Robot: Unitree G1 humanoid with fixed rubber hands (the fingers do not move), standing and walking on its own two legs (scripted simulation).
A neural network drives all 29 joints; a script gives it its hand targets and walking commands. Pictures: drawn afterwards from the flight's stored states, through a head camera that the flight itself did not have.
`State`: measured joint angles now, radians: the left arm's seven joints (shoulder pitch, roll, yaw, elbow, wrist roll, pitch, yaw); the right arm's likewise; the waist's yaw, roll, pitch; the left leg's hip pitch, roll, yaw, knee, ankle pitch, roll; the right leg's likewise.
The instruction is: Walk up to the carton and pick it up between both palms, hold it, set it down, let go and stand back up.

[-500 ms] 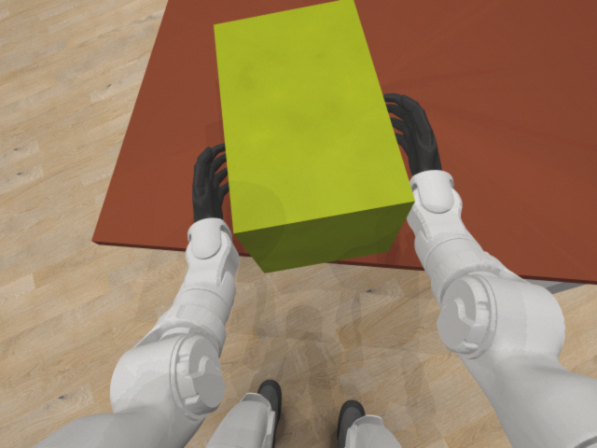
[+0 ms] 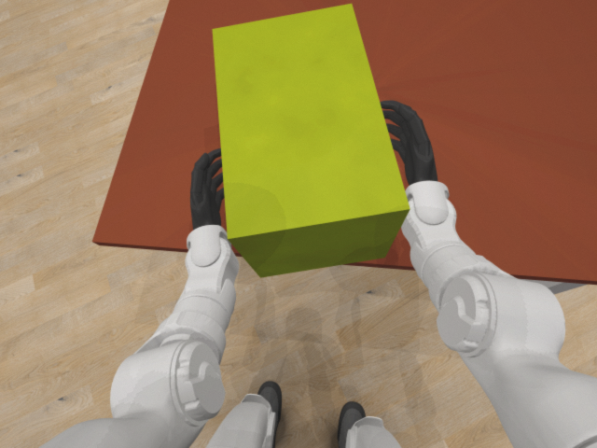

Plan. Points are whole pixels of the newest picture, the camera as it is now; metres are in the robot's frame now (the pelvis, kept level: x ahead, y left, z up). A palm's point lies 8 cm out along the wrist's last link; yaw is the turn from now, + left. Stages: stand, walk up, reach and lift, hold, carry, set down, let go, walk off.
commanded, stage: reach and lift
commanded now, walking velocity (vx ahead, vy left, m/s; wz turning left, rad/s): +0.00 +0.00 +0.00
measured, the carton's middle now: (303, 149) +0.50 +0.08 -0.03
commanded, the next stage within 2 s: none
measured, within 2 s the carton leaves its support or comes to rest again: leaves its support in 0.98 s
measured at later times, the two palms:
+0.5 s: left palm (199, 231) +0.36 +0.20 -0.02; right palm (411, 180) +0.45 -0.07 +0.00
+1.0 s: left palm (182, 267) +0.30 +0.20 -0.01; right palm (407, 216) +0.39 -0.07 +0.02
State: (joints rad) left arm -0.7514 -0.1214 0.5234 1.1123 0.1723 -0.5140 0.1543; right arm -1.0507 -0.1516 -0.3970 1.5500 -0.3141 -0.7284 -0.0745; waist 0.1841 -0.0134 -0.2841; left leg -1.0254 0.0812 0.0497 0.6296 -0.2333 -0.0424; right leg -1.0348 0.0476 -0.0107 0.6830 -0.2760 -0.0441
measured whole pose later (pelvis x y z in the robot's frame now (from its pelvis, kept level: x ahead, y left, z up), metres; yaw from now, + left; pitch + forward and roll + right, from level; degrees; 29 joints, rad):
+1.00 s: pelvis -0.04 +0.02 +0.00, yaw -1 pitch +28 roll -1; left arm -0.59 -0.14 0.45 1.11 0.13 -0.40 0.19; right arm -0.92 -0.12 -0.27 1.59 -0.31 -0.58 -0.14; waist 0.16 -0.01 -0.33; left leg -0.95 0.08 0.04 0.70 -0.23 -0.04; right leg -0.92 0.05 -0.02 0.68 -0.25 -0.03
